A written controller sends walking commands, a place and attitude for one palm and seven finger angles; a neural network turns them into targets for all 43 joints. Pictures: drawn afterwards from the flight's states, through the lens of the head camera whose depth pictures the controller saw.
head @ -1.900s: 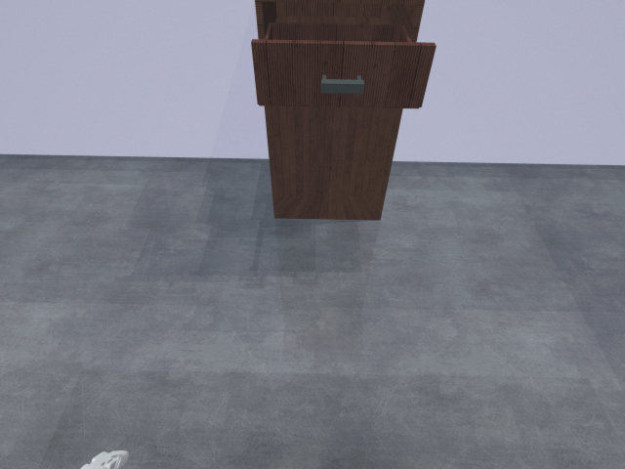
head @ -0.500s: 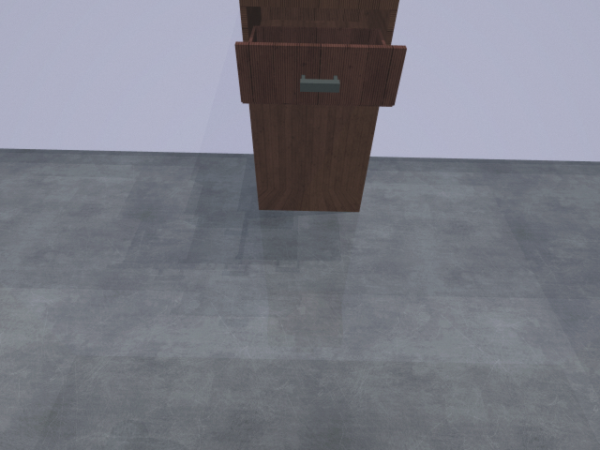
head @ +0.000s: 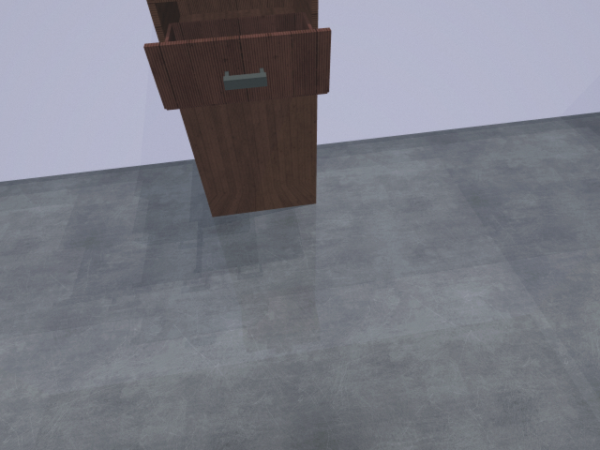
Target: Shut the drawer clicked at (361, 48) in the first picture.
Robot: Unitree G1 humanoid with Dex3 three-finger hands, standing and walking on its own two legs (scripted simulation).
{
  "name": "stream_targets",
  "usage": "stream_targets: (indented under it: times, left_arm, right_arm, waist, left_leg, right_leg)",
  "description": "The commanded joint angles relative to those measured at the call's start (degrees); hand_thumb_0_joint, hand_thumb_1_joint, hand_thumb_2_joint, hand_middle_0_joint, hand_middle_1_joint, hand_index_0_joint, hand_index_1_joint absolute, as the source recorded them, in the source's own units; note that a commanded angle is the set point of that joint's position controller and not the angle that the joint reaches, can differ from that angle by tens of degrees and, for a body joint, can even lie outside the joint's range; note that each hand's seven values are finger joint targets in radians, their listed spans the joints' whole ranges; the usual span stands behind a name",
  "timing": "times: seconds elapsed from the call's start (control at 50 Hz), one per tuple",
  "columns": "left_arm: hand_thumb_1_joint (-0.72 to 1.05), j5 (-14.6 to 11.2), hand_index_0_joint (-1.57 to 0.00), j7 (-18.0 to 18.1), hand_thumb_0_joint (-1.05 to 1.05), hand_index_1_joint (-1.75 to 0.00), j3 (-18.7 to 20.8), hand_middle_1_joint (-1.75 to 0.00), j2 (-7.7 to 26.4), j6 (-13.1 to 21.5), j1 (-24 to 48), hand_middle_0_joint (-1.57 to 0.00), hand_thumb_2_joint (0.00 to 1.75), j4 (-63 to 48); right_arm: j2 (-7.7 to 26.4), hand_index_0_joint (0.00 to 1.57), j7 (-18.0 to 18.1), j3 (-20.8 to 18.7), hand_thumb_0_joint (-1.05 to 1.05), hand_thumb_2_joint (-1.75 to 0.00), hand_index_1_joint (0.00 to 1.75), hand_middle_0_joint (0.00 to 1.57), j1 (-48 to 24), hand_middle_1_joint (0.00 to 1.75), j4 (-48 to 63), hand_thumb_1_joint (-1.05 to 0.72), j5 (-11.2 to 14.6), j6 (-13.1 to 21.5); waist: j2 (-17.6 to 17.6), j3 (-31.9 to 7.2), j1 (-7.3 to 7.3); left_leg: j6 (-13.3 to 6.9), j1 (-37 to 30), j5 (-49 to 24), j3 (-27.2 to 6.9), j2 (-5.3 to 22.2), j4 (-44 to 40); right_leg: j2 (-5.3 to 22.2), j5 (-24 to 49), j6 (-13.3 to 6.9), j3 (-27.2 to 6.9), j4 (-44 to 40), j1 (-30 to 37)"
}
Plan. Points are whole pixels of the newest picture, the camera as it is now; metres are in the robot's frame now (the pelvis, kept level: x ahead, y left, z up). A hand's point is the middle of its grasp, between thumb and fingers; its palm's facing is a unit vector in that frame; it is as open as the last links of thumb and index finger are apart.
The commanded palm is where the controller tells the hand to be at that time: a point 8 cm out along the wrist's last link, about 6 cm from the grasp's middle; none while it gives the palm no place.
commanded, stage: walk to a spot facing it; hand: left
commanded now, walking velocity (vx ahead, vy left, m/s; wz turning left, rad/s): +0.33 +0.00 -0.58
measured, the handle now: (245, 77) +0.91 +0.21 +0.05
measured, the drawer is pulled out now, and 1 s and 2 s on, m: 0.29 0.29 0.29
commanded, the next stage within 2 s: none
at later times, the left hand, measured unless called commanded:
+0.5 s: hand (184, 445) +0.16 +0.20 -0.17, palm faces -0.06 -0.98 -0.20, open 7.4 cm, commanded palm none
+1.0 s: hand (278, 236) +0.57 +0.10 -0.16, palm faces -0.52 -0.84 -0.17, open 7.4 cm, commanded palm none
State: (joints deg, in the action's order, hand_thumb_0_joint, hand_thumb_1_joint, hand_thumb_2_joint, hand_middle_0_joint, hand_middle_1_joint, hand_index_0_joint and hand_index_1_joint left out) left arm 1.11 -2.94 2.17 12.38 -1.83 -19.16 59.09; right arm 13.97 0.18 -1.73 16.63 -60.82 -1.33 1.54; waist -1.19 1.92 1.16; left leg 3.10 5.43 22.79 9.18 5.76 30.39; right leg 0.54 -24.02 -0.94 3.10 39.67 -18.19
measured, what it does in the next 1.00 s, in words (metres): walks ahead, turning right: left foot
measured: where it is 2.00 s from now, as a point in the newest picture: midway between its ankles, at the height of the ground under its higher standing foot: (308, 389)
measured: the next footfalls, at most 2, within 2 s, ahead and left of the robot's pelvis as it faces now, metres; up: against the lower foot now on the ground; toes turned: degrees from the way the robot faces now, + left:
left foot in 0.52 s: +0.37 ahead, +0.11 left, +0.00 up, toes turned -7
right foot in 1.06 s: +0.44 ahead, -0.14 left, +0.00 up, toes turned -39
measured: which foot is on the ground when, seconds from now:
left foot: down 0.00-0.02, up 0.04-0.50, down 0.52-1.00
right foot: down 0.00-0.52, up 0.54-1.00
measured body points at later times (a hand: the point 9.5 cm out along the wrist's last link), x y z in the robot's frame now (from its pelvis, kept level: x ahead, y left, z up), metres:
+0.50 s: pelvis +0.20 +0.02 +0.00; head +0.23 +0.02 +0.45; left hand +0.16 +0.25 -0.15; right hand +0.32 -0.23 -0.12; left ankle +0.32 +0.11 -0.72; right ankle +0.02 -0.09 -0.73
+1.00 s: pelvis +0.37 +0.01 +0.00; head +0.41 -0.01 +0.45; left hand +0.60 +0.15 -0.14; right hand +0.20 -0.17 -0.14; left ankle +0.33 +0.11 -0.73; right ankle +0.41 -0.13 -0.70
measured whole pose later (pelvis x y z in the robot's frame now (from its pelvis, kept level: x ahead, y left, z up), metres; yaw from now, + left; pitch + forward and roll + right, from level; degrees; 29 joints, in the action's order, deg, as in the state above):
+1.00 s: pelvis +0.37 +0.01 +0.00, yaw -30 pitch -1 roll +0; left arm 1.3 -2.3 4.2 11.3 -3.3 -5.4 51.4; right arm 10.5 1.4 -2.0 22.7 -59.2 -1.4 1.7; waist 1.1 6.3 -2.8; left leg -1.1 2.8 24.6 22.2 4.7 28.9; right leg 3.0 -13.1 0.2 6.5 46.1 -30.8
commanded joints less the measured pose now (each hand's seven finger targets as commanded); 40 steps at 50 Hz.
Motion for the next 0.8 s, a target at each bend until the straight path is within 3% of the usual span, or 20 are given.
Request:
stream_targets:
  times: [0.0,0.02,0.04,0.08,0.14,0.18,0.32,0.36,0.4,0.44,0.46,0.48,0.5,0.52,0.54,0.58,0.6,0.64,0.7,0.78]
  left_arm:
    - [0.90,0.43,-0.20,2.13,0.00,-0.30,4.40,-0.30,15.66,4.32,-17.07,-0.20,0.90,0.00]
    - [0.90,-0.54,-0.20,3.20,0.00,-0.30,4.27,-0.30,15.34,4.34,-18.34,-0.20,0.90,0.01]
    - [0.90,-0.59,-0.20,3.42,0.00,-0.30,3.85,-0.30,13.21,4.61,-14.37,-0.20,0.90,-0.93]
    - [0.90,-0.26,-0.20,3.50,0.00,-0.30,3.10,-0.30,9.74,4.99,-8.69,-0.20,0.90,-2.59]
    - [0.90,0.13,-0.20,3.47,0.00,-0.30,2.46,-0.30,7.62,5.89,-7.29,-0.20,0.90,-2.85]
    - [0.90,0.20,-0.20,3.50,0.00,-0.30,2.53,-0.30,7.45,6.26,-7.52,-0.20,0.90,-2.44]
    - [0.90,0.35,-0.20,4.16,0.00,-0.30,2.39,-0.30,6.23,6.56,-10.67,-0.20,0.90,-1.18]
    - [0.90,0.44,-0.20,4.36,0.00,-0.30,2.30,-0.30,6.11,6.32,-11.36,-0.20,0.90,-1.13]
    - [0.90,0.65,-0.20,4.60,0.00,-0.30,2.58,-0.30,6.91,6.01,-10.09,-0.20,0.90,-1.53]
    - [0.90,0.43,-0.20,4.59,0.00,-0.30,3.07,-0.30,8.14,6.09,-7.71,-0.20,0.90,-2.30]
    - [0.90,0.09,-0.20,4.47,0.00,-0.30,3.47,-0.30,8.61,6.10,-6.20,-0.20,0.90,-2.77]
    - [0.90,-0.33,-0.20,4.02,0.00,-0.30,3.49,-0.30,6.30,6.00,-6.81,-0.20,0.90,-3.36]
    - [0.90,-1.25,-0.20,3.04,0.00,-0.30,3.43,-0.30,2.92,5.73,-9.20,-0.20,0.90,-4.40]
    - [0.90,-0.82,-0.20,3.07,0.00,-0.30,3.40,-0.30,3.91,5.78,-6.79,-0.20,0.90,-5.26]
    - [0.90,-0.49,-0.20,2.87,0.00,-0.30,3.59,-0.30,4.60,5.45,-4.62,-0.20,0.90,-5.40]
    - [0.90,0.28,-0.20,1.52,0.00,-0.30,3.48,-0.30,2.90,4.50,-1.10,-0.20,0.90,-5.80]
    - [0.90,0.66,-0.20,1.10,0.00,-0.30,3.49,-0.30,2.07,3.54,-1.68,-0.20,0.90,-5.40]
    - [0.90,0.71,-0.20,0.92,0.00,-0.30,3.23,-0.30,0.16,1.92,-3.13,-0.20,0.90,-5.29]
    - [0.90,0.58,-0.20,0.78,0.00,-0.30,3.21,-0.30,-0.21,0.53,-1.88,-0.20,0.90,-6.13]
    - [0.90,0.67,-0.20,0.55,0.00,-0.30,2.79,-0.30,-0.23,-0.17,4.73,-0.20,0.90,-8.45]
  right_arm:
    - [4.17,0.20,-0.11,-1.18,0.00,-0.90,0.30,0.20,-7.81,0.30,8.55,-0.90,0.75,1.44]
    - [5.78,0.20,-0.04,-1.53,0.00,-0.90,0.30,0.20,-11.10,0.30,10.08,-0.90,0.41,1.81]
    - [6.15,0.20,-0.10,-1.92,0.00,-0.90,0.30,0.20,-11.25,0.30,9.56,-0.90,0.60,2.02]
    - [4.67,0.20,-0.32,-2.10,0.00,-0.90,0.30,0.20,-10.99,0.30,8.56,-0.90,0.19,1.96]
    - [2.45,0.20,-0.60,-2.25,0.00,-0.90,0.30,0.20,-7.92,0.30,7.69,-0.90,-0.10,0.86]
    - [1.74,0.20,-0.96,-2.44,0.00,-0.90,0.30,0.20,-7.63,0.30,8.09,-0.90,-0.03,0.55]
    - [0.48,0.20,-1.63,-2.12,0.00,-0.90,0.30,0.20,-16.62,0.30,13.01,-0.90,0.21,1.18]
    - [-0.32,0.20,-1.71,-1.89,0.00,-0.90,0.30,0.20,-18.99,0.30,14.23,-0.90,0.35,1.43]
    - [-0.42,0.20,-1.61,-1.79,0.00,-0.90,0.30,0.20,-18.66,0.30,14.67,-0.90,0.59,1.86]
    - [1.09,0.20,-0.77,-2.29,0.00,-0.90,0.30,0.20,-11.29,0.30,12.75,-0.90,0.53,2.43]
    - [2.90,0.20,-0.01,-2.75,0.00,-0.90,0.30,0.20,-2.37,0.30,10.01,-0.90,0.34,2.72]
    - [7.98,0.20,0.74,-3.93,0.00,-0.90,0.30,0.20,7.02,0.30,7.60,-0.90,-0.10,2.82]
    - [14.52,0.20,0.95,-5.37,0.00,-0.90,0.30,0.20,13.21,0.30,6.47,-0.90,-0.77,3.04]
    - [13.33,0.20,0.92,-4.47,0.00,-0.90,0.30,0.20,11.46,0.30,6.83,-0.90,-0.03,2.38]
    - [9.65,0.20,0.74,-3.73,0.00,-0.90,0.30,0.20,5.74,0.30,8.03,-0.90,0.06,2.32]
    - [3.43,0.20,1.12,-1.85,0.00,-0.90,0.30,0.20,-0.81,0.30,8.95,-0.90,0.28,3.35]
    - [1.63,0.20,1.04,-1.39,0.00,-0.90,0.30,0.20,-0.67,0.30,8.41,-0.90,0.07,3.70]
    - [0.46,0.20,1.39,-1.11,0.00,-0.90,0.30,0.20,-0.03,0.30,7.30,-0.90,0.28,4.26]
    - [1.44,0.20,1.70,-1.06,0.00,-0.90,0.30,0.20,1.25,0.30,6.59,-0.90,0.60,4.27]
    - [2.15,0.20,1.76,-1.36,0.00,-0.90,0.30,0.20,4.23,0.30,5.76,-0.90,0.52,3.54]
  waist:
    - [25.56,-1.28,8.30]
    - [17.27,-1.58,8.07]
    - [12.53,1.27,6.14]
    - [2.98,3.10,3.09]
    - [3.07,2.96,0.18]
    - [4.74,2.21,-0.33]
    - [7.50,2.63,2.19]
    - [8.64,3.63,2.99]
    - [9.40,3.55,2.49]
    - [8.76,-0.28,-1.31]
    - [7.73,-4.39,-5.15]
    - [1.49,-10.39,-8.23]
    - [-16.69,-16.37,-8.49]
    - [-11.97,-14.18,-7.33]
    - [-6.67,-6.94,-4.99]
    - [-4.61,1.44,-1.88]
    - [-5.99,2.64,-0.60]
    - [-6.38,1.47,1.01]
    - [-5.77,0.51,1.69]
    - [-5.59,1.09,0.06]
  left_leg:
    - [-1.08,35.28,11.30,2.14,-2.97,34.44]
    - [-2.10,38.16,10.03,-5.84,-1.59,39.62]
    - [-2.69,38.22,3.68,-8.23,0.99,40.51]
    - [-1.84,35.99,-1.58,-8.74,2.54,40.29]
    - [-0.29,33.78,-7.19,-7.81,2.41,36.56]
    - [0.38,34.03,-9.91,-7.12,1.91,33.81]
    - [0.44,37.12,-13.65,-5.80,0.74,22.27]
    - [-0.15,33.89,-13.31,-4.65,-0.66,17.22]
    - [-1.19,26.61,-11.09,-4.33,-1.84,10.96]
    - [-2.40,13.95,-10.97,-2.88,-4.89,3.93]
    - [-3.26,1.67,-14.77,-3.34,-5.27,-0.48]
    - [-4.97,-14.30,-14.95,-10.69,2.63,-0.42]
    - [-11.05,-23.07,-15.38,-35.14,21.92,-7.00]
    - [-13.99,-16.57,-9.86,-42.22,25.49,-13.75]
    - [-13.67,-7.62,-1.50,-35.95,23.24,-16.65]
    - [-11.42,4.70,-5.04,-25.33,18.18,-17.81]
    - [-9.41,7.75,-11.16,-18.72,15.98,-17.75]
    - [-8.48,8.74,-27.32,-8.08,12.84,-15.63]
    - [-9.21,5.92,-37.75,-2.63,12.68,-15.13]
    - [-9.48,1.44,-44.80,1.14,12.17,-13.27]
  right_leg:
    - [19.03,6.12,-8.50,-34.23,-25.63,23.89]
    - [21.35,9.77,-11.90,-40.04,-27.40,23.98]
    - [19.38,9.39,-12.60,-35.46,-26.79,20.44]
    - [17.56,9.69,-13.02,-31.31,-26.36,14.05]
    - [14.00,18.41,-11.26,-22.84,-26.94,10.23]
    - [11.97,20.36,-10.45,-19.75,-27.03,11.26]
    - [10.08,31.19,-9.62,-17.94,-25.05,17.45]
    - [9.71,36.12,-8.82,-17.92,-24.15,17.14]
    - [10.15,39.82,-8.24,-18.31,-22.19,15.10]
    - [8.52,50.03,-7.25,-17.53,-14.31,13.52]
    - [6.08,49.32,-5.57,-15.54,-5.55,9.17]
    - [2.36,34.14,-4.12,-13.29,7.04,-0.61]
    - [-5.89,-6.12,-0.86,-4.94,28.25,-13.66]
    - [-3.20,-7.99,-1.60,-8.76,37.78,-16.78]
    - [0.25,-3.11,-1.54,-8.20,40.44,-17.94]
    - [3.69,4.38,-0.81,-6.11,40.28,-17.82]
    - [4.72,6.82,-0.50,-5.95,38.26,-16.01]
    - [4.58,9.02,0.61,-4.14,35.58,-14.42]
    - [4.81,12.21,1.86,-2.98,32.67,-17.21]
    - [4.78,16.34,2.67,-0.27,23.76,-19.97]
